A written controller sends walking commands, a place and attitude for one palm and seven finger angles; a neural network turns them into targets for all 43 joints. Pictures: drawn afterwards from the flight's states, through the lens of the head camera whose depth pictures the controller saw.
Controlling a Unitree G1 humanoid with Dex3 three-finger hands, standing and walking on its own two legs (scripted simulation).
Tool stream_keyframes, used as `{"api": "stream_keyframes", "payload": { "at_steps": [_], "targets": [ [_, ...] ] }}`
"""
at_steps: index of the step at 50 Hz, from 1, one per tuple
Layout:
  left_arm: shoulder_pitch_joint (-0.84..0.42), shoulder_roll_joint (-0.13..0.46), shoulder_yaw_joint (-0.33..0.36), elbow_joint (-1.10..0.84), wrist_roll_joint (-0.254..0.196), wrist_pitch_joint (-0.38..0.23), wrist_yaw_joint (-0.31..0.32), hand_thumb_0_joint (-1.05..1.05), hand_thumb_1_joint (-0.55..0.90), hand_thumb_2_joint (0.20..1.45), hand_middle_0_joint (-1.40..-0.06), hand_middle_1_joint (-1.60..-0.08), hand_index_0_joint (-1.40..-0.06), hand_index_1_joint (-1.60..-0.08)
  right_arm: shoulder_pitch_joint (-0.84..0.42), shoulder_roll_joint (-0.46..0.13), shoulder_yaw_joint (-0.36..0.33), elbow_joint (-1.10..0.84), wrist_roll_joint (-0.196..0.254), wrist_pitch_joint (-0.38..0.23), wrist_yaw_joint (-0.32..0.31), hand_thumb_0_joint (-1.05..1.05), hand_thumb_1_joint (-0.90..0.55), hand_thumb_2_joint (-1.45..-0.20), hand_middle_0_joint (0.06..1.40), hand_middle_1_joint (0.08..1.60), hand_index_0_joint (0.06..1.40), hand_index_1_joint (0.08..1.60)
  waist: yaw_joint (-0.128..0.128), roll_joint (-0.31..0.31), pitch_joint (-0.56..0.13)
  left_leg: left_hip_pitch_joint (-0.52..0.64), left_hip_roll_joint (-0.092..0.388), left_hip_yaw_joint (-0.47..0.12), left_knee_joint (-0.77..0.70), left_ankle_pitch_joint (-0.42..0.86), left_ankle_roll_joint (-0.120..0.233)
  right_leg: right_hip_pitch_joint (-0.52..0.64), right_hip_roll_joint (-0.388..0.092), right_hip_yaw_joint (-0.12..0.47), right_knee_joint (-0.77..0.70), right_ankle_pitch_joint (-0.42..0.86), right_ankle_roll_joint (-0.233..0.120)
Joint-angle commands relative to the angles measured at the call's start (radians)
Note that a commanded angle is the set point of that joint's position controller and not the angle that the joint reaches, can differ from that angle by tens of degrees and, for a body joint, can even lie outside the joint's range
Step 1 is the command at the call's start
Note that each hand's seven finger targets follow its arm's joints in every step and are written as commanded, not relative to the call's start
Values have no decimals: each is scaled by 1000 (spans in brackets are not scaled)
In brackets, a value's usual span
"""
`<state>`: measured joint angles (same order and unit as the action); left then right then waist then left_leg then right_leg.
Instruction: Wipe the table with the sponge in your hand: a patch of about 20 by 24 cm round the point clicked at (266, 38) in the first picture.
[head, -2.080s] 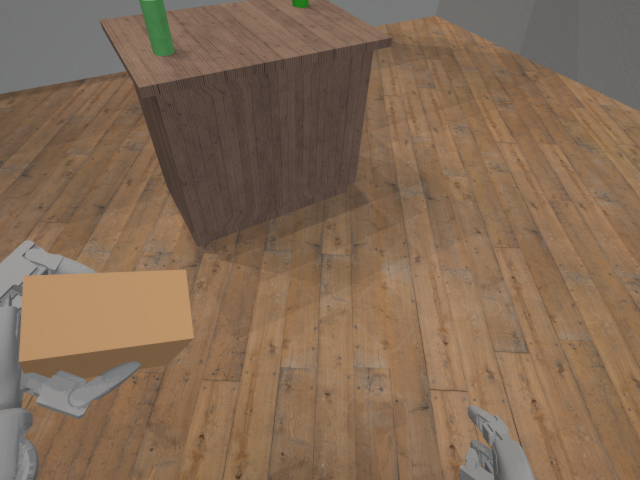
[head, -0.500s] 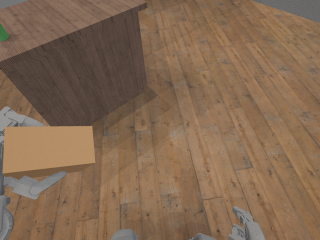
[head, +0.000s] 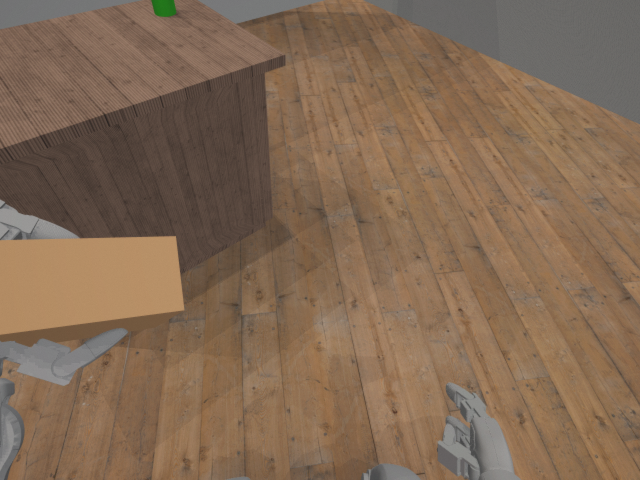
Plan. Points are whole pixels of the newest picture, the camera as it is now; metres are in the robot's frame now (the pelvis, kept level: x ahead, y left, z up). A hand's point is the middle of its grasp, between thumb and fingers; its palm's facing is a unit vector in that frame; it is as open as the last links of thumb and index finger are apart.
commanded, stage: walk to a spot facing it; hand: left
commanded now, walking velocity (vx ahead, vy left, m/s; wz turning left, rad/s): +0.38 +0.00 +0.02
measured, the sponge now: (117, 290) +0.25 +0.21 +0.16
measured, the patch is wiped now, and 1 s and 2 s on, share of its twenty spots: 0.00 0.00 0.00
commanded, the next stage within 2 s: none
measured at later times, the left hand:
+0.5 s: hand (183, 202) +0.35 +0.17 +0.18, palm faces +0.40 -0.77 -0.50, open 10.9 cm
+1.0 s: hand (177, 161) +0.40 +0.19 +0.19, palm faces +0.67 -0.58 -0.46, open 10.9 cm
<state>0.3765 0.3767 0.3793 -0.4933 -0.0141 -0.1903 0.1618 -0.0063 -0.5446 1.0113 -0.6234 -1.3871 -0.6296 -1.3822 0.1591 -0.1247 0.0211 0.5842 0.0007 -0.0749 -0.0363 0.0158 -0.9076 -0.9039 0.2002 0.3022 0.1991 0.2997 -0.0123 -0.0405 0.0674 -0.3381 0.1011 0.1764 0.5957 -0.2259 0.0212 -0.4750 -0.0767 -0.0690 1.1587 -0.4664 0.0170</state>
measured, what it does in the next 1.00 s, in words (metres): walks ahead, turning left: right foot, then left foot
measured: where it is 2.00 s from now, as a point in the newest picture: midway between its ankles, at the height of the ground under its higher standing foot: (372, 462)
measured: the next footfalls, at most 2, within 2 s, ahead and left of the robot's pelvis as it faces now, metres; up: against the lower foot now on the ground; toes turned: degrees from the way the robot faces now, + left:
right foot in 0.22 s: +0.14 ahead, -0.17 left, +0.00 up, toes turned -9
left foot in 0.62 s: +0.31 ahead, +0.07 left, +0.00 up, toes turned +18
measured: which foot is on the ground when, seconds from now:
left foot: down 0.00-0.22, up 0.24-0.60, down 0.62-0.96, up 0.98-1.00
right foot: up 0.00-0.20, down 0.22-0.60, up 0.62-0.94, down 0.96-1.00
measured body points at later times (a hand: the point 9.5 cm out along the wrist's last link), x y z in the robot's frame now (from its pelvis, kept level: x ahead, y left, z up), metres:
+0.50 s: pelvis +0.15 -0.07 +0.01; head +0.21 -0.07 +0.46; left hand +0.32 +0.21 +0.21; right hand +0.33 -0.33 -0.09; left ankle +0.20 +0.08 -0.67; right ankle +0.10 -0.16 -0.73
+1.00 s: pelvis +0.29 -0.10 -0.01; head +0.31 -0.11 +0.44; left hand +0.36 +0.22 +0.22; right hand +0.51 -0.23 -0.11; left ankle +0.27 +0.05 -0.71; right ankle +0.35 -0.22 -0.73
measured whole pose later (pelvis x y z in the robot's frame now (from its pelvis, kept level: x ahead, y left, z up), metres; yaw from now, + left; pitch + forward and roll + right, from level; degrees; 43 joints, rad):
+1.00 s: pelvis +0.29 -0.10 -0.01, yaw +19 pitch -1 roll -1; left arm 0.47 0.36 0.38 -0.56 -0.01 -0.20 0.15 0.00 -0.55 1.01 -0.62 -1.39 -0.63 -1.38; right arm 0.23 -0.14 0.03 0.62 0.01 -0.10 -0.04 0.02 -0.90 -0.90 0.21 0.30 0.21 0.30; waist 0.05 0.05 0.05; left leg -0.41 0.07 -0.02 0.78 -0.42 0.00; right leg -0.32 -0.09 -0.14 0.62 -0.27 0.03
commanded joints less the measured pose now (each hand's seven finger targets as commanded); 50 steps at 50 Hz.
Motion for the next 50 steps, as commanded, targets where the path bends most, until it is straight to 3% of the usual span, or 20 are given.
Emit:
{"api": "stream_keyframes", "payload": {
  "at_steps": [1, 9, 10, 11, 12, 15, 19, 25, 28, 29, 30, 31, 32, 34, 38, 46, 47, 48, 49, 50],
  "targets": [
    [41, 154, 111, -388, -14, -108, 10, 0, 100, 1300, -1200, -1600, -1200, -1600, -31, -178, -70, -135, 0, -79, -9, 0, -900, -900, 200, 300, 200, 300, 24, 341, -143, 30, 214, -213, -377, -248, 126, 33, -38, -33, -171, 117, 8],
    [-6, 102, 75, -137, -8, -73, 11, 0, 100, 1300, -1200, -1600, -1200, -1600, -1, -163, -68, -105, 9, -58, -40, 0, -900, -900, 200, 300, 200, 300, 13, 181, -151, 51, 148, -101, -121, -224, 62, 282, 45, -156, -656, 131, 27],
    [-26, 122, 80, -124, -1, -67, 11, 0, 100, 1300, -1200, -1600, -1200, -1600, 5, -148, -67, -100, 13, -50, -42, 0, -900, -900, 200, 300, 200, 300, 16, 43, -171, -7, 97, -51, 79, -207, 43, 353, -31, -41, -748, 121, -10],
    [-25, 154, 83, -106, 8, -51, 13, 0, 100, 1300, -1200, -1600, -1200, -1600, 7, -119, -60, -110, 14, -38, -39, 0, -900, -900, 200, 300, 200, 300, 25, -249, -190, -238, -22, 9, 393, -279, 6, 487, -250, 328, -842, 136, -114],
    [-55, 199, 105, -134, -4, -43, 19, 0, 100, 1300, -1200, -1600, -1200, -1600, -74, -140, -50, -127, 13, -47, -40, 0, -900, -900, 200, 300, 200, 300, 54, -315, -156, -436, -66, -90, 618, -375, -18, 564, -392, 537, -884, 299, -199],
    [-32, 183, 98, -149, -2, -66, 7, 0, 100, 1300, -1200, -1600, -1200, -1600, -60, -164, -57, -83, 6, -37, -30, 0, -900, -900, 200, 300, 200, 300, 25, -117, -98, -450, 11, -182, 750, -193, -51, 500, -333, 319, -853, 417, -174],
    [23, 201, 140, -245, 5, -106, 14, 0, 100, 1300, -1200, -1600, -1200, -1600, -67, -163, -62, -95, 0, -7, -22, 0, -900, -900, 200, 300, 200, 300, 15, -71, -117, -424, 19, -123, 593, -128, -49, 542, -290, 44, -809, 719, -149],
    [144, 198, 196, -339, -15, -111, 42, 0, 100, 1300, -1200, -1600, -1200, -1600, -39, -139, -82, -177, 2, -13, -16, 0, -900, -900, 200, 300, 200, 300, 61, -74, -172, -193, -39, 49, 86, -71, -23, 568, -261, -53, -725, 887, -146],
    [134, 182, 175, -330, -22, -103, 58, 0, 100, 1300, -1200, -1600, -1200, -1600, 20, -147, -98, -173, 2, -13, -26, 0, -900, -900, 200, 300, 200, 300, -2, -36, -291, 128, -136, 131, -109, 111, -13, 470, -207, -152, -430, 906, -73],
    [111, 181, 170, -332, -19, -112, 57, 0, 100, 1300, -1200, -1600, -1200, -1600, 24, -160, -107, -176, 2, -12, -34, 0, -900, -900, 200, 300, 200, 300, -17, 38, -335, 315, -104, 68, -130, 157, 12, 346, -175, -170, -252, 789, -34],
    [110, 179, 174, -334, -21, -125, 55, 0, 100, 1300, -1200, -1600, -1200, -1600, 9, -180, -114, -174, -2, -11, -35, 0, -900, -900, 200, 300, 200, 300, -17, 247, -364, 488, 82, -224, -146, 298, 120, 134, -67, -160, -15, 313, 10],
    [119, 163, 149, -318, -34, -123, 47, 0, 100, 1300, -1200, -1600, -1200, -1600, 15, -194, -106, -184, 6, -24, -22, 0, -900, -900, 200, 300, 200, 300, -2, 369, -358, 553, 343, -685, -155, 599, 270, -101, 37, -50, 187, -190, 28],
    [42, 230, 171, -292, -12, -115, 39, 0, 100, 1300, -1200, -1600, -1200, -1600, 18, -198, -95, -180, 8, -32, -5, 0, -900, -900, 200, 300, 200, 300, -21, 215, -274, 446, 373, -760, -208, 511, 306, -173, 29, 66, 262, -192, 11],
    [1, 209, 165, -239, -14, -97, 3, 0, 100, 1300, -1200, -1600, -1200, -1600, -18, -211, -110, -141, 17, -21, -7, 0, -900, -900, 200, 300, 200, 300, -8, 182, -189, 250, 325, -612, -246, 222, 279, -185, -58, 89, 207, -87, 30],
    [83, 170, 149, -361, -28, -113, -7, 0, 100, 1300, -1200, -1600, -1200, -1600, -33, -175, -90, -139, 22, -43, -6, 0, -900, -900, 200, 300, 200, 300, 30, 304, -167, 10, 171, -320, -294, -44, 178, 9, -49, 7, -77, 50, 38],
    [4, 111, 93, -258, -10, -69, 1, 0, 100, 1300, -1200, -1600, -1200, -1600, -12, -171, -69, -119, 15, -81, -26, 0, -900, -900, 200, 300, 200, 300, 28, 240, -151, -42, 98, -260, -153, -244, 92, 291, 57, -125, -603, 100, 64],
    [-23, 110, 78, -218, -3, -59, 0, 0, 100, 1300, -1200, -1600, -1200, -1600, -8, -156, -65, -112, 19, -77, -29, 0, -900, -900, 200, 300, 200, 300, 29, 128, -141, -84, 49, -222, -2, -262, 63, 325, -9, -44, -732, 79, 40],
    [-38, 146, 87, -182, 5, -44, 5, 0, 100, 1300, -1200, -1600, -1200, -1600, 2, -127, -59, -108, 18, -68, -32, 0, -900, -900, 200, 300, 200, 300, 28, -159, -131, -254, -58, -104, 270, -340, 4, 405, -225, 240, -874, 52, -43],
    [-63, 197, 108, -163, -9, -26, 14, 0, 100, 1300, -1200, -1600, -1200, -1600, -51, -143, -58, -114, 12, -72, -39, 0, -900, -900, 200, 300, 200, 300, 48, -320, -106, -383, -103, -120, 570, -399, -33, 416, -432, 515, -921, 214, -144],
    [-103, 200, 102, -156, -16, -28, 18, 0, 100, 1300, -1200, -1600, -1200, -1600, -71, -154, -47, -92, -8, -72, -41, 0, -900, -900, 200, 300, 200, 300, 40, -204, -103, -403, -64, -189, 704, -333, -48, 419, -456, 431, -894, 414, -169]
  ]
}}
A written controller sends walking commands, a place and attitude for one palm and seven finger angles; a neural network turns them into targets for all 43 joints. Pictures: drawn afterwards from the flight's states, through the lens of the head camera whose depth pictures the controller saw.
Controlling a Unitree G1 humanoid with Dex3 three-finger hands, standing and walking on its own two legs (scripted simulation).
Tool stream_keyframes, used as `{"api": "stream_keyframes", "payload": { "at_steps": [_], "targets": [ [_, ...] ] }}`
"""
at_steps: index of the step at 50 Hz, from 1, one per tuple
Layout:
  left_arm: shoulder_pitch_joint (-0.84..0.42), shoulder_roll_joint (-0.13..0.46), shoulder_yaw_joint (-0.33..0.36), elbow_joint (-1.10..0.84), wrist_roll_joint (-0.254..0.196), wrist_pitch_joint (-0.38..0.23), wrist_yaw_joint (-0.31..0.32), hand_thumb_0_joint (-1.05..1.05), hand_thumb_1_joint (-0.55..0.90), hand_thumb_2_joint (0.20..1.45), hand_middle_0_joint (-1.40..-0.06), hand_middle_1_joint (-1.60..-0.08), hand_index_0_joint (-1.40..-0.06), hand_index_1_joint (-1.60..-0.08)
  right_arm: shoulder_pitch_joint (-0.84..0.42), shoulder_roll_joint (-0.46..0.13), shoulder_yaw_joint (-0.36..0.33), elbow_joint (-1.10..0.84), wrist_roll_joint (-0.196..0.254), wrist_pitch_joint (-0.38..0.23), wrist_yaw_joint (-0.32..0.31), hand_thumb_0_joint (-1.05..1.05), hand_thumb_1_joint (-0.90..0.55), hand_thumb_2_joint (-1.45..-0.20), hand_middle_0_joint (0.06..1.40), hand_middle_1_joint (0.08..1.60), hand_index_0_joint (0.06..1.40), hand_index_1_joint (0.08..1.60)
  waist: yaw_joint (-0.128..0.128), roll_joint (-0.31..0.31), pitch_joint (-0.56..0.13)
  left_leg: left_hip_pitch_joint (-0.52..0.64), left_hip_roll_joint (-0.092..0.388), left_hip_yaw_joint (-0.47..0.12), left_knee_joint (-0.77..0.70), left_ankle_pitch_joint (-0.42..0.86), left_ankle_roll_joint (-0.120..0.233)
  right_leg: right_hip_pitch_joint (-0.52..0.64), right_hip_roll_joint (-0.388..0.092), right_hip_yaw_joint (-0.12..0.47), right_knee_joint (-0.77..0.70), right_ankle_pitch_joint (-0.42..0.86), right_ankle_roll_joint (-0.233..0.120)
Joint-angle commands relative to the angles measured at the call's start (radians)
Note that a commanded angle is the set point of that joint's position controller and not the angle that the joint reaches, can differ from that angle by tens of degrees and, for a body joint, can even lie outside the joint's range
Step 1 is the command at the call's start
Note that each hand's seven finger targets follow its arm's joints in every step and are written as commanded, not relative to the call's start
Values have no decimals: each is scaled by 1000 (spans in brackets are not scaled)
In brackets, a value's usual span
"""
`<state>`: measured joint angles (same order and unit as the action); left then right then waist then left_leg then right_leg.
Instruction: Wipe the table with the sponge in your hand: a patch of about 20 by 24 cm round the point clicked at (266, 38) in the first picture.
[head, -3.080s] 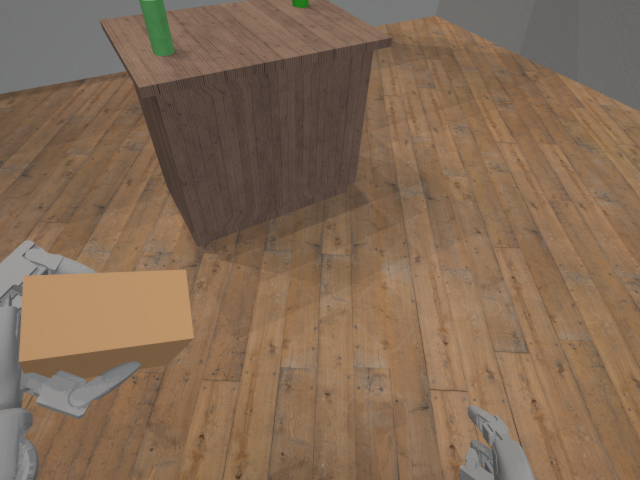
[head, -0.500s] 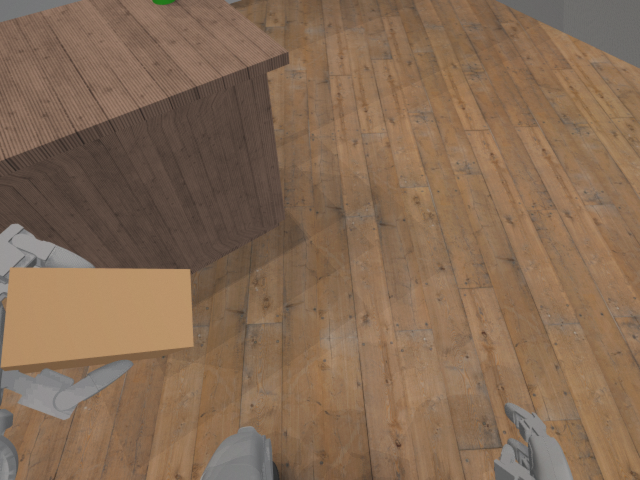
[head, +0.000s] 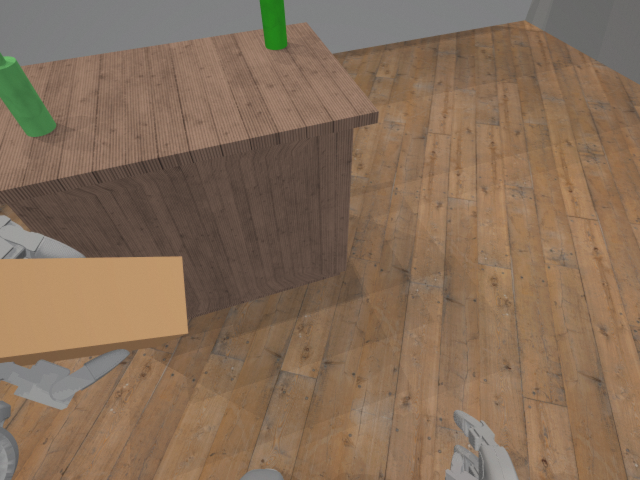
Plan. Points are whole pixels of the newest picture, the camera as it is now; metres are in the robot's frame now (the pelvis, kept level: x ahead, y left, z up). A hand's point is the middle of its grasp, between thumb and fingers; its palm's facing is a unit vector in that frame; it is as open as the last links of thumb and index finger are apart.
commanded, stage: walk to a spot facing it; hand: left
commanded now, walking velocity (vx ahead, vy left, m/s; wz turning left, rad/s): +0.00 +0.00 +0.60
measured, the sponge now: (120, 310) +0.22 +0.21 +0.18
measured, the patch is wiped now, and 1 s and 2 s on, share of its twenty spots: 0.00 0.00 0.00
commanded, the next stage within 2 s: none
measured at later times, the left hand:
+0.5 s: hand (5, 332) +0.18 +0.27 +0.20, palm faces +0.54 -0.69 -0.48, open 10.9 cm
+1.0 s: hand out of the picture +0.03 +0.22 +0.19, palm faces +0.78 -0.49 -0.40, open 10.9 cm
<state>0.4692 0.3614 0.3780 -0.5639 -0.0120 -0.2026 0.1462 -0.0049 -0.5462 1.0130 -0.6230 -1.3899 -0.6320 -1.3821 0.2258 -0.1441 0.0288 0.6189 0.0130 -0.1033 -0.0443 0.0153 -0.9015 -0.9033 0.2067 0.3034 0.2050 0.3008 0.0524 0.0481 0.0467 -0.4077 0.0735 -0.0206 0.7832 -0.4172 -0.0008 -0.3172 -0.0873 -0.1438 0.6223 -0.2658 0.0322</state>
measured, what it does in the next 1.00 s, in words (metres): steps on the spot, turning left: left foot, then right foot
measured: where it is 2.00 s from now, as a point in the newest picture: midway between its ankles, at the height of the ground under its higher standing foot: outside the picture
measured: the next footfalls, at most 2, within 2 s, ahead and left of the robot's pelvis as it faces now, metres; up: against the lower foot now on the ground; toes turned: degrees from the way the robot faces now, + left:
left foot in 0.30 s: +0.09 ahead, +0.13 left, +0.00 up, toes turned +18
right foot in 0.66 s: +0.11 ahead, -0.14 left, +0.00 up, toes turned +16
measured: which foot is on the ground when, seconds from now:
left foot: up 0.00-0.28, down 0.30-0.66, up 0.68-1.00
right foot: down 0.00-0.30, up 0.32-0.64, down 0.66-1.00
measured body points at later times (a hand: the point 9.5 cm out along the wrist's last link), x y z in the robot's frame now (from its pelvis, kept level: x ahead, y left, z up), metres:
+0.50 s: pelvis +0.03 -0.02 +0.01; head +0.07 +0.02 +0.46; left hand +0.15 +0.31 +0.22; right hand +0.25 -0.18 -0.07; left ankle +0.05 +0.12 -0.72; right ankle +0.09 -0.15 -0.67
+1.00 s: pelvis -0.02 -0.09 +0.02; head +0.00 -0.07 +0.46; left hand -0.01 +0.24 +0.21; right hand +0.28 -0.22 -0.05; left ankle -0.12 +0.01 -0.69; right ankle +0.07 -0.15 -0.72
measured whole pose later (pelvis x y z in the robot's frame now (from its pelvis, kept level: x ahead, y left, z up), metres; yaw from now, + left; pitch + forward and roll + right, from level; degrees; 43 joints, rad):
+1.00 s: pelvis -0.02 -0.09 +0.02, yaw +35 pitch +0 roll +1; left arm 0.49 0.39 0.34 -0.58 -0.05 -0.15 0.16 0.00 -0.55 1.02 -0.62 -1.39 -0.63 -1.38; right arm 0.19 -0.27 -0.04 0.58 -0.01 -0.07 -0.09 0.02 -0.91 -0.90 0.20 0.30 0.20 0.30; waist -0.01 -0.04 0.04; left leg -0.31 0.06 0.08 0.74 -0.46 -0.03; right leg -0.30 -0.14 -0.29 0.53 -0.22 -0.04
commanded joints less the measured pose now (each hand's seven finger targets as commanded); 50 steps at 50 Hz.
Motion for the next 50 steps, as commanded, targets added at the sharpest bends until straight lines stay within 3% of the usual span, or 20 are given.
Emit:
{"api": "stream_keyframes", "payload": {
  "at_steps": [1, 3, 6, 10, 13, 14, 15, 16, 18, 21, 24, 28, 31, 32, 33, 34, 36, 40, 47, 50],
  "targets": [
    [-216, 168, 69, -61, -4, -12, 24, 0, 100, 1300, -1200, -1600, -1200, -1600, -119, -131, -63, -121, -24, -39, -27, 0, -900, -900, 200, 300, 200, 300, -51, -252, -111, -295, -17, -8, 542, -93, -30, 230, -402, 441, -323, 214, -174],
    [-166, 185, 81, -85, -5, -31, 15, 0, 100, 1300, -1200, -1600, -1200, -1600, -150, -136, -63, -123, -18, -16, -24, 0, -900, -900, 200, 300, 200, 300, -42, -237, -40, -264, 12, 32, 516, -49, -57, 199, -332, 231, -260, 501, -150],
    [-153, 211, 106, -192, -11, -51, 24, 0, 100, 1300, -1200, -1600, -1200, -1600, -181, -121, -58, -161, -13, 5, -30, 0, -900, -900, 200, 300, 200, 300, -45, -254, -108, -113, 12, 104, 229, -47, -50, 245, -290, 14, -188, 685, -107],
    [-12, 223, 158, -316, -26, -42, 54, 0, 100, 1300, -1200, -1600, -1200, -1600, -162, -112, -70, -229, -18, 11, -32, 0, -900, -900, 200, 300, 200, 300, -8, -220, -191, -16, -37, 209, -63, -3, -37, 302, -283, -5, -106, 733, -120],
    [35, 221, 176, -376, -49, -37, 69, 0, 100, 1300, -1200, -1600, -1200, -1600, -96, -130, -91, -243, -12, 28, -34, 0, -900, -900, 200, 300, 200, 300, -83, -89, -310, 263, -87, 224, -350, 283, -32, 224, -227, -67, 210, 663, -39],
    [54, 216, 179, -394, -60, -53, 68, 0, 100, 1300, -1200, -1600, -1200, -1600, -99, -151, -100, -246, -12, 28, -35, 0, -900, -900, 200, 300, 200, 300, -85, 120, -329, 455, 61, 42, -363, 631, 40, 5, -126, -65, 421, 232, 19],
    [62, 217, 170, -417, -59, -77, 63, 0, 100, 1300, -1200, -1600, -1200, -1600, -93, -199, -114, -248, -12, 18, -22, 0, -900, -900, 200, 300, 200, 300, -63, 400, -323, 543, 347, -373, -350, 1237, 214, -244, 7, -2, 610, -431, 61],
    [65, 250, 199, -338, -20, -88, 50, 0, 100, 1300, -1200, -1600, -1200, -1600, -57, -179, -111, -221, -11, -2, 1, 0, -900, -900, 200, 300, 200, 300, -70, 286, -271, 546, 381, -456, -316, 1316, 268, -327, 7, 85, 672, -511, 36],
    [64, 248, 206, -271, -29, -63, 20, 0, 100, 1300, -1200, -1600, -1200, -1600, -69, -208, -128, -197, 4, -3, 12, 0, -900, -900, 200, 300, 200, 300, -78, 160, -215, 438, 308, -318, -312, 1061, 238, -348, -30, 131, 577, -370, 52],
    [66, 207, 176, -357, -42, -65, 13, 0, 100, 1300, -1200, -1600, -1200, -1600, -74, -193, -123, -195, 14, -20, 27, 0, -900, -900, 200, 300, 200, 300, -65, 242, -230, 300, 167, -107, -338, 813, 148, -172, 13, 71, 378, -166, 59],
    [128, 170, 134, -345, -63, -44, 1, 0, 100, 1300, -1200, -1600, -1200, -1600, -67, -184, -102, -197, 11, -41, 31, 0, -900, -900, 200, 300, 200, 300, -66, 271, -210, 167, 155, -123, -388, 658, 133, -47, 55, 39, 265, -134, 66],
    [67, 174, 121, -262, -65, -20, 0, 0, 100, 1300, -1200, -1600, -1200, -1600, -68, -181, -87, -177, 5, -60, 10, 0, -900, -900, 200, 300, 200, 300, -62, 195, -171, 106, 179, -217, -411, 448, 146, 31, 78, 48, 126, -193, 67],
    [-29, 173, 113, -211, -54, -4, 2, 0, 100, 1300, -1200, -1600, -1200, -1600, -82, -174, -78, -164, 5, -57, -3, 0, -900, -900, 200, 300, 200, 300, -40, 143, -158, 54, 120, -188, -340, 311, 100, 167, 76, 48, -146, -72, 54],
    [-70, 174, 99, -181, -45, 1, 3, 0, 100, 1300, -1200, -1600, -1200, -1600, -86, -155, -71, -160, 6, -50, -5, 0, -900, -900, 200, 300, 200, 300, -35, 23, -147, -5, 61, -148, -226, 165, 59, 214, -22, 127, -298, -1, 15],
    [-97, 234, 120, -153, -30, 15, 13, 0, 100, 1300, -1200, -1600, -1200, -1600, -90, -124, -64, -170, 5, -40, -7, 0, -900, -900, 200, 300, 200, 300, -45, -280, -120, -157, -78, -4, 40, -84, -19, 238, -278, 427, -403, 35, -84],
    [-141, 253, 131, -130, -50, 28, 24, 0, 100, 1300, -1200, -1600, -1200, -1600, -117, -146, -65, -161, -3, -51, -20, 0, -900, -900, 200, 300, 200, 300, -40, -310, -98, -171, -102, -9, 314, -141, -42, 128, -392, 502, -406, 179, -133],
    [-168, 186, 72, -98, -41, 34, 16, 0, 100, 1300, -1200, -1600, -1200, -1600, -134, -159, -76, -139, -7, -47, -17, 0, -900, -900, 200, 300, 200, 300, -62, -256, -105, -154, -70, -43, 485, -33, -58, 59, -327, 349, -382, 72, -97],
    [-112, 196, 82, -104, -32, -2, 9, 0, 100, 1300, -1200, -1600, -1200, -1600, -170, -140, -57, -139, -12, -19, -43, 0, -900, -900, 200, 300, 200, 300, -52, -168, -84, -152, -41, 39, 427, 22, -76, 139, -242, 76, -322, 323, -110],
    [-16, 212, 135, -241, -43, -18, 48, 0, 100, 1300, -1200, -1600, -1200, -1600, -128, -144, -77, -206, -31, -11, -53, 0, -900, -900, 200, 300, 200, 300, -6, -216, -205, 5, -18, 117, -53, -75, -28, 277, -307, 119, -265, 335, -161],
    [-15, 197, 138, -254, -54, -14, 55, 0, 100, 1300, -1200, -1600, -1200, -1600, -83, -151, -78, -211, -34, -2, -43, 0, -900, -900, 200, 300, 200, 300, -38, -188, -234, 96, -48, 158, -237, 0, -13, 246, -291, 98, -192, 158, -127]
  ]
}}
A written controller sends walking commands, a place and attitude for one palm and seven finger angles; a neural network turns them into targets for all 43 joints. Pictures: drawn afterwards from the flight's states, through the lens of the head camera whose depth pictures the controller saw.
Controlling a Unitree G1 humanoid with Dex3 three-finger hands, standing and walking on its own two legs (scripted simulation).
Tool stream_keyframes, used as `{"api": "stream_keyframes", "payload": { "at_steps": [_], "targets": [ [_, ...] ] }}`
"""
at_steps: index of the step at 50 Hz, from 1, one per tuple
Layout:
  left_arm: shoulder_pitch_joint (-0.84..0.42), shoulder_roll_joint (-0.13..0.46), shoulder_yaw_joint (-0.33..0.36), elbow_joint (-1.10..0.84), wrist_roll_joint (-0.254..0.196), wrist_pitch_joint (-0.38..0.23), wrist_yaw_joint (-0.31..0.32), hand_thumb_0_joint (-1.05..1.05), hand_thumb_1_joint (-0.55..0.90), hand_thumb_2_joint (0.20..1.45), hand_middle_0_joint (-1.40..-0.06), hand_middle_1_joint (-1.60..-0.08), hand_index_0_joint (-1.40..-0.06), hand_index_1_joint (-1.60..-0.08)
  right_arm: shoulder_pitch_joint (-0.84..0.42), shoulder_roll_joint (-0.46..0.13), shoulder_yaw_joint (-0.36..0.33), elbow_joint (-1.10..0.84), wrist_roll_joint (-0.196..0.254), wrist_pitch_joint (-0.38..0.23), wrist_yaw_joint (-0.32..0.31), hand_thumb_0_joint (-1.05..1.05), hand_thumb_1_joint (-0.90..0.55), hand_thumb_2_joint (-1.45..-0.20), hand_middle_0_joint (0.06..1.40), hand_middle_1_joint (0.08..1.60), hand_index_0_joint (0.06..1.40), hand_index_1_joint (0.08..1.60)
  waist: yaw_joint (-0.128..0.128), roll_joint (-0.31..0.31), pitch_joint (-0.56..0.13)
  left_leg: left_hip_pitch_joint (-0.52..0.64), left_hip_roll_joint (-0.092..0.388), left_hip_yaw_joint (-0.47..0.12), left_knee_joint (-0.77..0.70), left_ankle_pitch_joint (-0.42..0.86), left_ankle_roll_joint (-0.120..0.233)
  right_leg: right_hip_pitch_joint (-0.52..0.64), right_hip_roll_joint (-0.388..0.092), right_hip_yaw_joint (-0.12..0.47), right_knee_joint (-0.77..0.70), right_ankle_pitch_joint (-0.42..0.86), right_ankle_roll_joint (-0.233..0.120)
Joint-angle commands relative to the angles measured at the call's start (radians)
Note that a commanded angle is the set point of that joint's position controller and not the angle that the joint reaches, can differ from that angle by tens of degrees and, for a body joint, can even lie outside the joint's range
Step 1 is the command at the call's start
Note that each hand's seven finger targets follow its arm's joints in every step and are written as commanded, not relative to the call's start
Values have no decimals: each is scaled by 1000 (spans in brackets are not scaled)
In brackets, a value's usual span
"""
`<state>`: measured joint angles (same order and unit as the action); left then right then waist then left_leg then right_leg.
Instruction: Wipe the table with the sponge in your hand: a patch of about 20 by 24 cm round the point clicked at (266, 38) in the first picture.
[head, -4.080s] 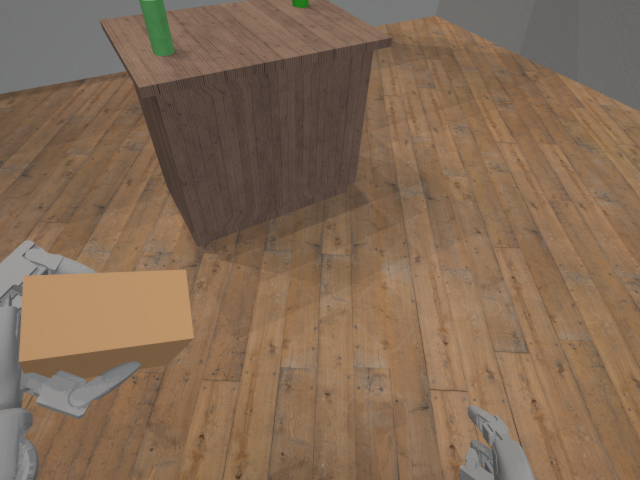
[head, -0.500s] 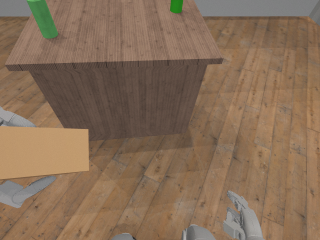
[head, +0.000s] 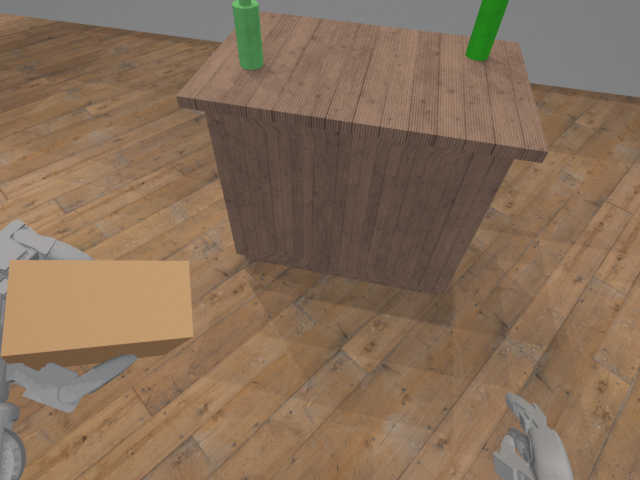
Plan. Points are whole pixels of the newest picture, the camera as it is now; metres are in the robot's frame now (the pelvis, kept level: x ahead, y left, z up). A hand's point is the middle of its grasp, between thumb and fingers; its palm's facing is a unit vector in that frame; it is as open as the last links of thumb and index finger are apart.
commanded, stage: walk to a spot facing it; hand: left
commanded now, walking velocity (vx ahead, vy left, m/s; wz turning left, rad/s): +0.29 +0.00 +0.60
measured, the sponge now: (128, 315) +0.23 +0.19 +0.16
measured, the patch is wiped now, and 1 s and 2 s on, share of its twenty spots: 0.00 0.00 0.00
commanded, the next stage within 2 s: turn to face it in 1.04 s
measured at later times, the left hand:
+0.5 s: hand out of the picture +0.14 +0.27 +0.17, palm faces +0.61 -0.69 -0.40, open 10.9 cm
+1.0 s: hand out of the picture +0.20 +0.34 +0.18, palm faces +0.65 -0.65 -0.40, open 10.9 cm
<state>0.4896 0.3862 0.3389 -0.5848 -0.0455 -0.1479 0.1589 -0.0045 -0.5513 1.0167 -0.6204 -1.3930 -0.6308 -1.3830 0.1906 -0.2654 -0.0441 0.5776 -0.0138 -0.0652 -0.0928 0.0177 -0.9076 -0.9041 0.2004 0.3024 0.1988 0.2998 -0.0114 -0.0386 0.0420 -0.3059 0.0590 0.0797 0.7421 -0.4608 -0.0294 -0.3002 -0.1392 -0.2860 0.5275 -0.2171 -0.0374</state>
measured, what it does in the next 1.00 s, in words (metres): steps on the spot, turning left: left foot, then right foot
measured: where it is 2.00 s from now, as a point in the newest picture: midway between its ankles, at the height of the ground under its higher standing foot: outside the picture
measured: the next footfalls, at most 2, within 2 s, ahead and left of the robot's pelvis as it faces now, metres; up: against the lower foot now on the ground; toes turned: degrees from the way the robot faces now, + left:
left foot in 0.06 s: +0.00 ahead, +0.14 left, +0.00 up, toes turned +8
right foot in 0.44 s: +0.07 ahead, -0.11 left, +0.00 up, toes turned +4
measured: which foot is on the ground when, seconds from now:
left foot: up 0.00-0.04, down 0.06-0.44, up 0.46-0.78, down 0.80-1.00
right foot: down 0.00-0.06, up 0.08-0.42, down 0.44-0.80, up 0.82-1.00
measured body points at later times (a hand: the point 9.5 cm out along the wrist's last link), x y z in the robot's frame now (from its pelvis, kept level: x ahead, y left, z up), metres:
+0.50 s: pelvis -0.02 -0.01 -0.01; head -0.01 -0.02 +0.44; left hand +0.10 +0.30 +0.19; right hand +0.19 -0.17 -0.12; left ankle -0.05 +0.12 -0.70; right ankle +0.03 -0.11 -0.74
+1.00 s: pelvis +0.07 +0.04 +0.00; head +0.09 +0.08 +0.45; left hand +0.16 +0.37 +0.20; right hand +0.30 -0.09 -0.08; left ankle +0.04 +0.15 -0.74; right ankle +0.12 -0.08 -0.66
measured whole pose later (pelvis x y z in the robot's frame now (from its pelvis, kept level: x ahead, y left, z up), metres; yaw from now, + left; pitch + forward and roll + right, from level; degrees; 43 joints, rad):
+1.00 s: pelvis +0.07 +0.04 +0.00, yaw +19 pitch +0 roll -1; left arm 0.46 0.39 0.38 -0.59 -0.01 -0.19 0.17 0.00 -0.56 1.02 -0.62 -1.39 -0.63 -1.38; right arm 0.18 -0.11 0.02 0.60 0.01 -0.10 -0.03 0.02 -0.91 -0.90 0.20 0.30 0.20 0.30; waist 0.00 -0.04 0.07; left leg -0.25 0.08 0.12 0.51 -0.25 0.01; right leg -0.53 -0.10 -0.10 1.11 -0.41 0.04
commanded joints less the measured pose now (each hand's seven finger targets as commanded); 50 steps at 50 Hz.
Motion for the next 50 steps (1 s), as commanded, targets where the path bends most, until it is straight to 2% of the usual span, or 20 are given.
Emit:
{"api": "stream_keyframes", "payload": {
  "at_steps": [1, 2, 3, 4, 5, 10, 19, 20, 21, 22, 23, 25, 30, 35, 38, 39, 40, 41, 42, 50],
  "targets": [
    [-41, 155, 159, -234, -28, -64, 40, 0, 100, 1300, -1200, -1600, -1200, -1600, -31, -34, -10, -169, -2, -39, 5, 0, -900, -900, 200, 300, 200, 300, 0, -49, -239, 83, -41, 52, -300, 94, 28, 173, -220, 211, 9, 20, -23],
    [-72, 148, 143, -255, -33, -71, 37, 0, 100, 1300, -1200, -1600, -1200, -1600, -22, -51, -11, -175, 3, -41, 2, 0, -900, -900, 200, 300, 200, 300, -19, 95, -222, 176, 19, -64, -392, 101, 81, 35, -139, 158, 210, -72, 28],
    [-87, 132, 125, -290, -32, -98, 29, 0, 100, 1300, -1200, -1600, -1200, -1600, -33, -83, -14, -178, 0, -56, 5, 0, -900, -900, 200, 300, 200, 300, -21, 418, -157, 292, 253, -440, -470, 337, 201, -274, 32, 90, 483, -325, 102],
    [-71, 166, 142, -274, 7, -124, 25, 0, 100, 1300, -1200, -1600, -1200, -1600, -18, -63, -6, -156, -1, -73, 20, 0, -900, -900, 200, 300, 200, 300, -8, 436, -135, 372, 388, -639, -450, 582, 303, -466, 55, 177, 650, -438, 91],
    [-127, 207, 165, -231, 28, -133, 4, 0, 100, 1300, -1200, -1600, -1200, -1600, -45, -61, -5, -129, 8, -84, 34, 0, -900, -900, 200, 300, 200, 300, -10, 330, -93, 249, 387, -642, -463, 406, 306, -483, -4, 275, 703, -366, 76],
    [-102, 95, 74, -213, 19, -125, -12, 0, 100, 1300, -1200, -1600, -1200, -1600, -25, -61, -20, -101, 33, -108, 52, 0, -900, -900, 200, 300, 200, 300, 8, 310, -52, 70, 147, -261, -463, 198, 207, -285, 52, 187, 561, -146, 104],
    [-231, 110, 63, -63, 31, -107, -2, 0, 100, 1300, -1200, -1600, -1200, -1600, -69, -42, 18, -61, 6, -99, 28, 0, -900, -900, 200, 300, 200, 300, 31, 242, -62, -85, 122, -264, -387, -148, 165, 150, 137, 99, -19, -210, 94],
    [-234, 129, 70, -50, 37, -100, 1, 0, 100, 1300, -1200, -1600, -1200, -1600, -72, -31, 20, -57, 7, -91, 26, 0, -900, -900, 200, 300, 200, 300, 34, 150, -82, -148, 87, -235, -262, -148, 140, 246, 94, 169, -108, -222, 71],
    [-230, 143, 76, -47, 47, -91, 2, 0, 100, 1300, -1200, -1600, -1200, -1600, -61, -11, 21, -60, 10, -79, 30, 0, -900, -900, 200, 300, 200, 300, 32, -22, -114, -280, 8, -139, -16, -133, 105, 341, -68, 379, -215, -360, -1],
    [-247, 193, 97, -58, 38, -81, 3, 0, 100, 1300, -1200, -1600, -1200, -1600, -108, -3, 17, -82, 17, -74, 28, 0, -900, -900, 200, 300, 200, 300, 46, -279, -78, -447, -88, -63, 317, -134, 49, 352, -305, 776, -343, -433, -111],
    [-277, 210, 118, -76, 18, -89, 4, 0, 100, 1300, -1200, -1600, -1200, -1600, -141, -43, 11, -77, 6, -79, 22, 0, -900, -900, 200, 300, 200, 300, 43, -168, -28, -463, -50, -124, 479, -58, 26, 263, -364, 786, -380, -365, -137],
    [-188, 182, 127, -42, 25, -106, -2, 0, 100, 1300, -1200, -1600, -1200, -1600, -99, -25, 13, -61, 0, -69, 35, 0, -900, -900, 200, 300, 200, 300, 20, -69, -52, -395, 1, -134, 533, 81, 11, 157, -275, 640, -353, -400, -114],
    [-111, 195, 171, -143, 11, -127, 1, 0, 100, 1300, -1200, -1600, -1200, -1600, -109, -28, 5, -93, 13, -32, 34, 0, -900, -900, 200, 300, 200, 300, 15, -98, -70, -278, 39, -25, 246, 139, 2, 159, -208, 283, -306, -87, -91],
    [-49, 166, 164, -176, 4, -110, 36, 0, 100, 1300, -1200, -1600, -1200, -1600, -83, -21, -12, -140, 11, -47, 23, 0, -900, -900, 200, 300, 200, 300, 54, -118, -118, -128, -6, 89, -88, 117, 29, 234, -204, 278, -219, 33, -102],
    [-79, 157, 152, -221, 6, -111, 53, 0, 100, 1300, -1200, -1600, -1200, -1600, -35, -38, -24, -145, 8, -50, 9, 0, -900, -900, 200, 300, 200, 300, 14, -13, -186, 120, -50, 134, -283, 230, 35, 192, -123, 175, 12, 69, -36],
    [-90, 140, 133, -238, 11, -120, 53, 0, 100, 1300, -1200, -1600, -1200, -1600, -17, -54, -34, -147, 13, -51, 3, 0, -900, -900, 200, 300, 200, 300, -9, 124, -217, 283, -2, 41, -317, 270, 68, 81, -81, 139, 216, 107, 2],
    [-88, 131, 128, -265, 17, -134, 55, 0, 100, 1300, -1200, -1600, -1200, -1600, -31, -79, -41, -156, 14, -48, 7, 0, -900, -900, 200, 300, 200, 300, -10, 375, -236, 427, 208, -276, -353, 405, 162, -152, 34, 92, 460, -172, 62],
    [-105, 132, 100, -262, 32, -145, 52, 0, 100, 1300, -1200, -1600, -1200, -1600, -34, -70, -31, -155, 17, -56, 18, 0, -900, -900, 200, 300, 200, 300, -1, 433, -208, 472, 362, -535, -403, 615, 250, -314, 81, 165, 646, -423, 56],
    [-144, 198, 142, -212, 46, -149, 44, 0, 100, 1300, -1200, -1600, -1200, -1600, -47, -60, -19, -136, 15, -63, 31, 0, -900, -900, 200, 300, 200, 300, -6, 311, -162, 359, 390, -554, -443, 467, 281, -347, 46, 248, 726, -390, 44],
    [-15, 129, 125, -287, 19, -135, 12, 0, 100, 1300, -1200, -1600, -1200, -1600, -49, -37, -6, -108, 18, -98, 54, 0, -900, -900, 200, 300, 200, 300, 13, 302, -141, 201, 229, -109, -461, 489, 173, -263, 37, 162, 436, -104, 78]
  ]
}}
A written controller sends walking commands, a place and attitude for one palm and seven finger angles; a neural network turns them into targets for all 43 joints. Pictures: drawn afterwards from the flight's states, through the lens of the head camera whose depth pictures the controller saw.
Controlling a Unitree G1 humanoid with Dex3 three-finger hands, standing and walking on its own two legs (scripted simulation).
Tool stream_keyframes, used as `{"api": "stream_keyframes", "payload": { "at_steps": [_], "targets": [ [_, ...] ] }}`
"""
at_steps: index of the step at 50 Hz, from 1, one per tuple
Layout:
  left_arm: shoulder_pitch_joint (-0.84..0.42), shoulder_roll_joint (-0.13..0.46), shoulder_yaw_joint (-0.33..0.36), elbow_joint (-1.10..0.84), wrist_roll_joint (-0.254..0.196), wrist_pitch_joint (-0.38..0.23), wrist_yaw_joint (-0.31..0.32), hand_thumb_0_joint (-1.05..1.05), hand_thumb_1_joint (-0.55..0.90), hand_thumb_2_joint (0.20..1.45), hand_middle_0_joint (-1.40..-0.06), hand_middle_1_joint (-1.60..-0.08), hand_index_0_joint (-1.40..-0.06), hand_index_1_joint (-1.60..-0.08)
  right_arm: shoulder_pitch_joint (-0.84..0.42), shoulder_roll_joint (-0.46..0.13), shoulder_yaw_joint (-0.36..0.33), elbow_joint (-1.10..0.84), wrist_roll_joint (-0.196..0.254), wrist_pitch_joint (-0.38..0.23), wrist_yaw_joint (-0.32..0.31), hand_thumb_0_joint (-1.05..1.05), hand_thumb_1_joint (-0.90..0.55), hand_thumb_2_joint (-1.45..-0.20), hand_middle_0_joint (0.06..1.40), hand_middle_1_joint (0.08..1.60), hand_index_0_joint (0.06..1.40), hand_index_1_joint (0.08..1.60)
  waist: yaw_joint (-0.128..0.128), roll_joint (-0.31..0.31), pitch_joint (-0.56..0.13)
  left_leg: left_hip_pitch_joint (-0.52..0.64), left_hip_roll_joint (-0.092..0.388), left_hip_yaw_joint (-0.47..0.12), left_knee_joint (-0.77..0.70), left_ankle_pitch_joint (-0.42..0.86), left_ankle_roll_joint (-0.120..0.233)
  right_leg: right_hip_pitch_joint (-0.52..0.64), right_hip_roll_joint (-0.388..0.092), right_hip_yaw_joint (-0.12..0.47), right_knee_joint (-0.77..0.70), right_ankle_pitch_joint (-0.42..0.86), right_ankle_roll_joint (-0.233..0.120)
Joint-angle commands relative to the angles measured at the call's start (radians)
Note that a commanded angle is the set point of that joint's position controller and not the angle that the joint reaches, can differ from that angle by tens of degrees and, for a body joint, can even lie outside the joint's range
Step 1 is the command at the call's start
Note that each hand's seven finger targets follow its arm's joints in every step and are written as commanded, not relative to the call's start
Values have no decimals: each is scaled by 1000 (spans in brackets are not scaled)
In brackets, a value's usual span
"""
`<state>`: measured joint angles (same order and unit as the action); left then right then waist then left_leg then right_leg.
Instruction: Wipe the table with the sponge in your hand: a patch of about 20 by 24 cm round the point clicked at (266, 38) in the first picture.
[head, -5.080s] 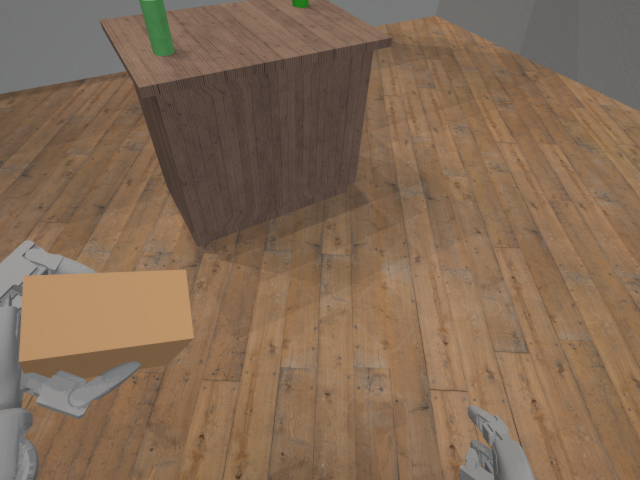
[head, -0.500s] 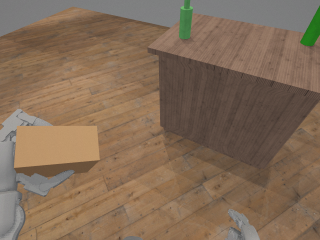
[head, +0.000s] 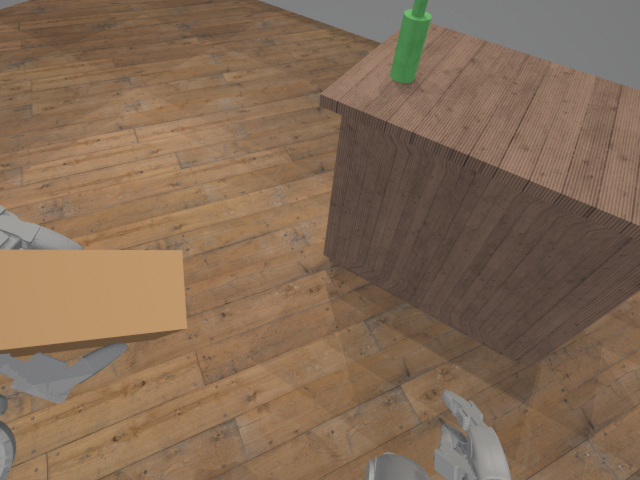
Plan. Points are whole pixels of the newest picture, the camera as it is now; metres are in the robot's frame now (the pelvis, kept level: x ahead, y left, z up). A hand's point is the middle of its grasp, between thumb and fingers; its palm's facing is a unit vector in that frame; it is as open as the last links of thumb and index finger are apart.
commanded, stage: walk to a spot facing it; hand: left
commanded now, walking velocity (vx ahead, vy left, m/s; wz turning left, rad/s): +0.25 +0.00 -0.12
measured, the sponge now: (118, 303) +0.24 +0.21 +0.16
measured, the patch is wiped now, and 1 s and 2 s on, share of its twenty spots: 0.00 0.00 0.00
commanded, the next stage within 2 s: turn to face it in 0.04 s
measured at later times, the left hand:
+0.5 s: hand (225, 224) +0.32 +0.13 +0.17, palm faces +0.21 -0.86 -0.47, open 10.9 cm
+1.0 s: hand (302, 205) +0.36 +0.06 +0.17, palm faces -0.02 -0.89 -0.46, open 10.9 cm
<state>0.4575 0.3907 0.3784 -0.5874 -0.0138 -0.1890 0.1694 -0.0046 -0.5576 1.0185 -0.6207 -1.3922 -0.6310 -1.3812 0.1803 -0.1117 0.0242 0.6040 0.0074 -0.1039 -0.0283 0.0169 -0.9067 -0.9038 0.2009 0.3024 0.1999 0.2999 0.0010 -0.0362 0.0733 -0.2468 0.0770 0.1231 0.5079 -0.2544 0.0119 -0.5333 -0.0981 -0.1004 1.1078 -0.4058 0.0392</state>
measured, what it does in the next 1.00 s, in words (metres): steps on the spot, turning right: right foot, then left foot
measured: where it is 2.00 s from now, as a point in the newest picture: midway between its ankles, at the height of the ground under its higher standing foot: outside the picture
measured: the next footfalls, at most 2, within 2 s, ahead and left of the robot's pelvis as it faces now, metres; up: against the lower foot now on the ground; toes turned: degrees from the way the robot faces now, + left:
right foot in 0.22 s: +0.17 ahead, -0.13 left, +0.00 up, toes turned -11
left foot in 0.68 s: +0.15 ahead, +0.08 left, +0.00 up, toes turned -9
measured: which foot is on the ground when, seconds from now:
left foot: down 0.00-0.22, up 0.24-0.66, down 0.68-1.00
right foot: up 0.00-0.20, down 0.22-0.70, up 0.72-1.00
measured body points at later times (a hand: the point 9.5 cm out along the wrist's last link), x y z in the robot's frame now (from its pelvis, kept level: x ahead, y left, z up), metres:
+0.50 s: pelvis +0.07 -0.06 -0.01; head +0.13 -0.07 +0.44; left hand +0.31 +0.17 +0.20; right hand +0.24 -0.34 -0.08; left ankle +0.11 +0.09 -0.69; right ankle +0.13 -0.12 -0.74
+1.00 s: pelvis +0.05 -0.06 -0.01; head +0.09 -0.08 +0.44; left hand +0.35 +0.10 +0.20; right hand +0.12 -0.29 -0.10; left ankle +0.11 +0.09 -0.74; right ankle +0.01 -0.17 -0.72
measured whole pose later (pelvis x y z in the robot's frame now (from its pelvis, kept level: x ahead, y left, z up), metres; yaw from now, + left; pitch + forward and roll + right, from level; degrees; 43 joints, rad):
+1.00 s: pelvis +0.05 -0.06 -0.01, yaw -27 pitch +0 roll -1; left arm 0.42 0.40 0.36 -0.55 -0.02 -0.16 0.14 0.00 -0.56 1.02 -0.62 -1.39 -0.63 -1.38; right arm 0.21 -0.12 0.06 0.53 0.00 -0.06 0.02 0.02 -0.90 -0.90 0.21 0.30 0.21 0.30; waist 0.04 0.02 0.11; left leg -0.23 0.22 0.25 0.56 -0.29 -0.08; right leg -0.35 -0.03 -0.10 0.71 -0.38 0.06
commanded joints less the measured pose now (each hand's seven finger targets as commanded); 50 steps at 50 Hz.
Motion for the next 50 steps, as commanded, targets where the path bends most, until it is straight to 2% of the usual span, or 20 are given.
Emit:
{"api": "stream_keyframes", "payload": {
  "at_steps": [1, 6, 9, 10, 11, 12, 13, 14, 18, 21, 27, 32, 33, 35, 36, 37, 38, 41, 47, 50],
  "targets": [
    [12, 128, 92, -268, -11, -91, 2, 0, 100, 1300, -1200, -1600, -1200, -1600, -39, -191, -73, -136, -5, -60, -14, 0, -900, -900, 200, 300, 200, 300, -1, 300, -173, 144, 202, -119, -225, 299, 120, -3, 6, -45, -203, 105, 3],
    [-44, 119, 90, -86, -13, -70, -9, 0, 100, 1300, -1200, -1600, -1200, -1600, -53, -185, -63, -125, -8, -39, -38, 0, -900, -900, 200, 300, 200, 300, -4, 235, -136, 115, 217, -72, -187, 239, 102, 138, 62, -106, -448, 121, 3],
    [-103, 130, 80, -36, -6, -54, -10, 0, 100, 1300, -1200, -1600, -1200, -1600, -67, -177, -54, -122, 2, -11, -44, 0, -900, -900, 200, 300, 200, 300, 7, 125, -190, 67, 163, -1, 93, 236, 52, 375, 94, -112, -663, 217, -20],
    [-125, 149, 82, -34, 3, -49, -10, 0, 100, 1300, -1200, -1600, -1200, -1600, -64, -165, -53, -118, 6, -3, -42, 0, -900, -900, 200, 300, 200, 300, 6, -2, -224, -5, 106, 51, 306, 159, 27, 458, -5, 22, -686, 329, -68],
    [-122, 155, 73, -28, 11, -46, -10, 0, 100, 1300, -1200, -1600, -1200, -1600, -75, -141, -45, -141, 4, 3, -39, 0, -900, -900, 200, 300, 200, 300, 3, -203, -246, -261, -26, 42, 544, -186, -12, 595, -200, 388, -705, 623, -178],
    [-153, 190, 101, -66, 2, -48, -5, 0, 100, 1300, -1200, -1600, -1200, -1600, -113, -156, -38, -154, -1, -4, -35, 0, -900, -900, 200, 300, 200, 300, 14, -236, -218, -376, -42, -59, 696, -366, -36, 591, -313, 536, -738, 767, -240],
    [-163, 168, 101, -70, -4, -57, -10, 0, 100, 1300, -1200, -1600, -1200, -1600, -85, -160, -43, -131, -6, -10, -29, 0, -900, -900, 200, 300, 200, 300, 0, -146, -221, -341, -2, -134, 722, -304, -49, 532, -289, 498, -754, 686, -227],
    [-155, 174, 96, -103, -10, -65, -12, 0, 100, 1300, -1200, -1600, -1200, -1600, -77, -181, -60, -131, -2, -6, -19, 0, -900, -900, 200, 300, 200, 300, 1, -159, -214, -329, 12, -138, 745, -261, -65, 488, -275, 490, -770, 578, -221],
    [-64, 206, 147, -236, -23, -94, -1, 0, 100, 1300, -1200, -1600, -1200, -1600, -124, -168, -46, -138, -12, 22, -13, 0, -900, -900, 200, 300, 200, 300, 6, -16, -225, -282, 12, -116, 675, -153, -84, 380, -196, 295, -744, 606, -207],
    [-17, 229, 183, -287, -44, -99, 3, 0, 100, 1300, -1200, -1600, -1200, -1600, -130, -178, -57, -153, -16, 24, -13, 0, -900, -900, 200, 300, 200, 300, 15, 20, -243, -217, 2, -86, 492, -125, -89, 342, -172, 303, -757, 511, -210],
    [89, 189, 188, -192, -56, -79, 9, 0, 100, 1300, -1200, -1600, -1200, -1600, -92, -186, -64, -195, -4, 37, 1, 0, -900, -900, 200, 300, 200, 300, 40, -44, -294, -191, -22, -69, 237, -139, -87, 441, -157, 398, -708, 592, -225],
    [19, 166, 136, -138, -47, -48, 2, 0, 100, 1300, -1200, -1600, -1200, -1600, -64, -206, -65, -212, 13, 67, -6, 0, -900, -900, 200, 300, 200, 300, 15, -55, -262, 59, -6, -68, -31, -39, -58, 267, -90, 408, -697, 373, -145],
    [-10, 157, 117, -153, -44, -49, -1, 0, 100, 1300, -1200, -1600, -1200, -1600, -56, -217, -68, -216, 13, 72, -10, 0, -900, -900, 200, 300, 200, 300, 10, -16, -251, 123, 31, -84, -92, -10, -42, 211, -53, 395, -661, 295, -120],
    [-44, 164, 117, -184, -33, -62, -6, 0, 100, 1300, -1200, -1600, -1200, -1600, -70, -241, -73, -237, 7, 72, -18, 0, -900, -900, 200, 300, 200, 300, 24, 224, -196, 195, 281, -294, -174, 193, 66, 22, 109, 254, -420, 24, -43],
    [-71, 207, 139, -208, -21, -73, -7, 0, 100, 1300, -1200, -1600, -1200, -1600, -79, -214, -66, -237, 4, 63, -19, 0, -900, -900, 200, 300, 200, 300, 40, 305, -195, 171, 376, -328, -204, 290, 117, -21, 122, 166, -203, -125, -22],
    [-77, 195, 123, -194, -9, -75, -5, 0, 100, 1300, -1200, -1600, -1200, -1600, -86, -191, -52, -227, -16, 55, -19, 0, -900, -900, 200, 300, 200, 300, 33, 319, -146, 78, 406, -341, -220, 314, 142, -16, 94, 143, -51, -111, -10],
    [-86, 168, 92, -195, -2, -72, -10, 0, 100, 1300, -1200, -1600, -1200, -1600, -74, -193, -56, -222, -11, 53, -12, 0, -900, -900, 200, 300, 200, 300, 32, 264, -119, 71, 386, -266, -194, 365, 136, -22, 79, 144, -17, -78, -6],
    [-191, 132, 26, -283, -1, -54, -18, 0, 100, 1300, -1200, -1600, -1200, -1600, -45, -217, -68, -219, 3, 30, 12, 0, -900, -900, 200, 300, 200, 300, 26, 302, -109, 114, 286, -15, -139, 463, 56, 11, 66, 54, -134, 13, 9],
    [-123, 142, 65, -185, -14, -45, -12, 0, 100, 1300, -1200, -1600, -1200, -1600, -18, -223, -71, -212, -1, -4, 26, 0, -900, -900, 200, 300, 200, 300, -1, 337, -113, 132, 293, 12, -102, 487, 20, 144, 104, -53, -396, -1, 21],
    [-53, 151, 102, -161, -24, -52, -14, 0, 100, 1300, -1200, -1600, -1200, -1600, 1, -221, -76, -212, 5, -7, 36, 0, -900, -900, 200, 300, 200, 300, 6, 322, -161, 133, 274, 62, 21, 459, -14, 276, 122, -70, -581, 127, 10]
  ]
}}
